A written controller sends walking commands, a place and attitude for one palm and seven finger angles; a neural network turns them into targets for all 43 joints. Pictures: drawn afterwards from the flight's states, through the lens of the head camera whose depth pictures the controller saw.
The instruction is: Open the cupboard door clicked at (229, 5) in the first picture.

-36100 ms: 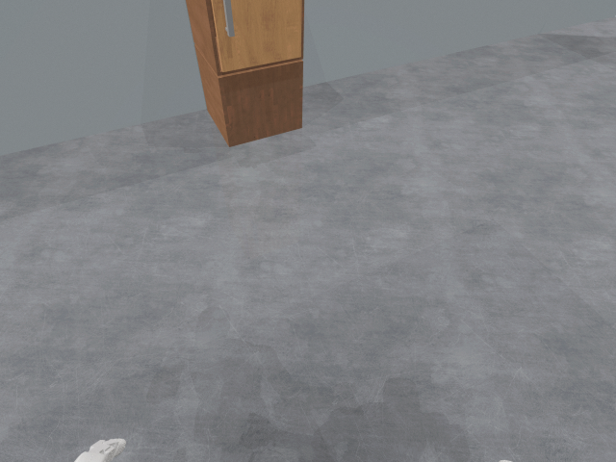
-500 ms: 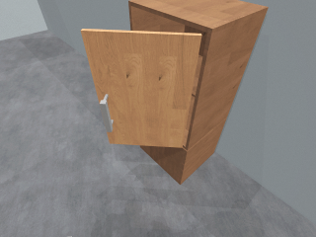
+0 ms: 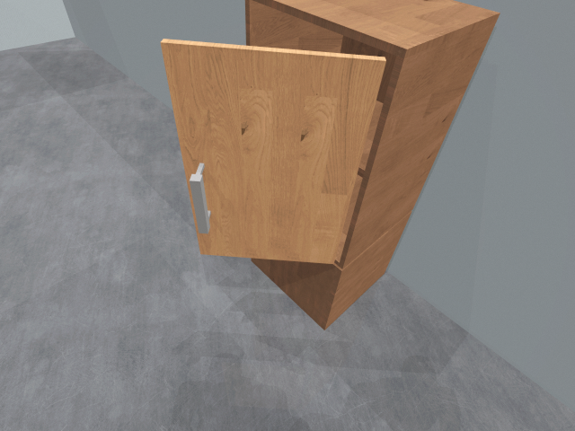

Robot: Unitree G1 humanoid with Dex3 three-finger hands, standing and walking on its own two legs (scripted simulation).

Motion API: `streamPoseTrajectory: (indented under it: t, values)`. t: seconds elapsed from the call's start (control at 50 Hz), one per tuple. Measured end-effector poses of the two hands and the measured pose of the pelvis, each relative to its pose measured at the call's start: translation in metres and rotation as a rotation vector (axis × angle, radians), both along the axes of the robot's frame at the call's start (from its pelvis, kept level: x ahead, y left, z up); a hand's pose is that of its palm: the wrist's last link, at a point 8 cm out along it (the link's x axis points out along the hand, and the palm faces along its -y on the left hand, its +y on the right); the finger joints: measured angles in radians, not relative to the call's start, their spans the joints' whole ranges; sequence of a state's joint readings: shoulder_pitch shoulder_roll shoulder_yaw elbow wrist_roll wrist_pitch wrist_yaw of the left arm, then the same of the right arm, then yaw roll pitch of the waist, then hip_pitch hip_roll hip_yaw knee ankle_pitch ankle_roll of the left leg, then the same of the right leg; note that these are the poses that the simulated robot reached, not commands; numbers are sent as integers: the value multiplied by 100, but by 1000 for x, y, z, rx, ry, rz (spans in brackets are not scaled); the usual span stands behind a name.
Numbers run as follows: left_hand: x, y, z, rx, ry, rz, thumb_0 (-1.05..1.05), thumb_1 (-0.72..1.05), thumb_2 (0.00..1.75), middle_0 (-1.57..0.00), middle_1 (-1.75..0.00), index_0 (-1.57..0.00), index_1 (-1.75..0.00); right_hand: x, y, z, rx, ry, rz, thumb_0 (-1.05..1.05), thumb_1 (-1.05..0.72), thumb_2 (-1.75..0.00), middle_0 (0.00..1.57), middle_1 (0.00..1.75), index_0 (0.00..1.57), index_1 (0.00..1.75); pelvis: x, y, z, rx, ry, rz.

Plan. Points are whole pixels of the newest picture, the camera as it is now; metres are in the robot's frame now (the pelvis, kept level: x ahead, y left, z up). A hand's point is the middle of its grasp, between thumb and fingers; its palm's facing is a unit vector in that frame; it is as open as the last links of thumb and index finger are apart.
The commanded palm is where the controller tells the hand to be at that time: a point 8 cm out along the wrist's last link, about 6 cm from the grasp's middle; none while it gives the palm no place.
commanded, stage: shuffle to correct the standing spot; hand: left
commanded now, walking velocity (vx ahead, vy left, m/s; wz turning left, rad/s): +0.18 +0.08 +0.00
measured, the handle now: (202, 199) +0.63 +0.23 -0.09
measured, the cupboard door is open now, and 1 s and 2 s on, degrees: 44 44 44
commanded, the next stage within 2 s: come to a stop and stand still in 0.28 s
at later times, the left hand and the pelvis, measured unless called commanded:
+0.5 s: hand out of the picture +0.08 +0.25 -0.18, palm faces +0.05 -0.99 -0.16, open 7.4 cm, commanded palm none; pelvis +0.08 +0.08 +0.00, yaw +0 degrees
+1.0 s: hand out of the picture +0.16 +0.21 -0.17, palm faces +0.00 -0.97 -0.22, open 7.3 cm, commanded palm none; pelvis +0.07 +0.03 +0.00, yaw +0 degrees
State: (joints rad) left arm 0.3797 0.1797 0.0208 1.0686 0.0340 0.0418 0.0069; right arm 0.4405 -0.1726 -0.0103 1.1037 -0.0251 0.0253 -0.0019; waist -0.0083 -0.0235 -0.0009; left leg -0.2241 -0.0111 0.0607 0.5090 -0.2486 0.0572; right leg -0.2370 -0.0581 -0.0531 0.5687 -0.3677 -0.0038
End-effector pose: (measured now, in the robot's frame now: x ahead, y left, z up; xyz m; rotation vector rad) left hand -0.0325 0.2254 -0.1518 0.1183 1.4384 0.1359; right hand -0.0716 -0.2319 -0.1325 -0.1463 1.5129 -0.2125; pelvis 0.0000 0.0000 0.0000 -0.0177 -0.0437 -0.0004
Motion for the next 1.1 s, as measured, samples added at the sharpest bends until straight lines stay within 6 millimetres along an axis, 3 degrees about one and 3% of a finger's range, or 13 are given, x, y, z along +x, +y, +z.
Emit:
streamPoseTrajectory:
  t: [0.08,0.16,0.22,0.32,0.36,0.42,0.5,0.58,0.66,0.76,0.88,0.98,1.1]
  values:
    - [2,-3,3,-14,13,6,1,90,90,-20,-30,-20,-30,-2,19,-3,32,25,-27,1,-91,-90,20,30,20,30,8,5,1,7,10,-10]
    - [6,-6,2,-13,-5,44,1,90,90,-20,-30,-20,-30,16,31,-11,56,19,-13,1,-91,-90,20,30,20,30,18,11,-4,-2,14,2]
    - [5,-2,2,-17,-12,89,0,90,90,-20,-30,-20,-30,48,39,-11,58,-20,20,1,-91,-90,20,30,20,30,27,22,-2,-16,17,19]
    - [11,20,-8,-42,30,102,0,90,90,-20,-30,-20,-30,120,54,-6,19,-179,56,1,-91,-90,20,30,20,30,48,48,-7,-14,14,28]
    - [21,34,-17,-51,47,95,0,90,90,-20,-30,-20,-30,140,60,-9,-11,-233,65,1,-92,-90,20,30,20,30,56,61,-15,-11,12,26]
    - [49,55,-15,-38,37,57,1,90,90,-20,-30,-20,-30,154,73,-6,-22,-263,52,1,-92,-90,20,30,20,30,66,74,-12,2,15,0]
    - [103,78,-2,-3,-60,22,1,91,90,-20,-30,-20,-30,156,93,2,-3,-230,42,1,-92,-90,20,30,20,30,80,81,0,13,29,-4]
    - [148,85,6,13,-138,6,1,91,90,-19,-30,-20,-30,152,106,4,9,-170,31,1,-92,-90,20,30,20,30,89,84,5,8,36,-2]
    - [179,83,10,15,-167,-29,0,91,90,-19,-30,-20,-30,148,108,3,12,-136,-5,1,-91,-90,20,30,20,30,92,81,6,-2,30,-10]
    - [203,68,13,19,-192,-72,0,91,90,-19,-30,-20,-30,140,95,-2,14,-110,-49,1,-91,-90,20,30,21,30,90,70,5,-5,29,-21]
    - [208,42,14,49,-237,-94,0,91,90,-20,-30,-20,-30,130,62,-20,36,-87,-72,1,-91,-90,20,30,20,30,83,45,-6,18,37,-30]
    - [188,30,17,64,-231,-78,0,92,90,-20,-30,-20,-30,133,41,-22,26,-92,-62,1,-91,-90,20,30,20,30,72,35,-4,5,31,-10]
    - [159,30,7,38,-217,-36,0,92,90,-20,-30,-20,-30,140,36,-16,5,-139,-11,1,-91,-90,20,30,20,30,59,34,-6,-13,27,3]
